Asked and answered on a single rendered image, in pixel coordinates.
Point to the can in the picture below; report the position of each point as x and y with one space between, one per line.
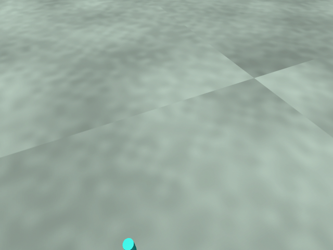
128 244

